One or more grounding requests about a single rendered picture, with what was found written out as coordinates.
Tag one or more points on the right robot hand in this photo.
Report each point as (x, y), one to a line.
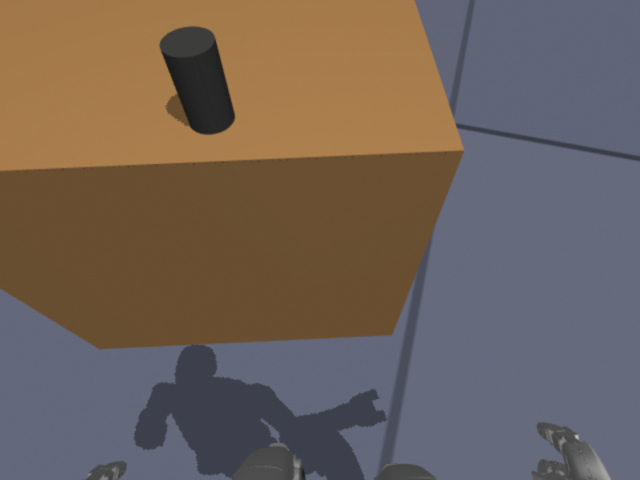
(581, 461)

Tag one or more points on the left robot hand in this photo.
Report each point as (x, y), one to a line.
(111, 471)

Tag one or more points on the can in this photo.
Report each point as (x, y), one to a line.
(192, 57)

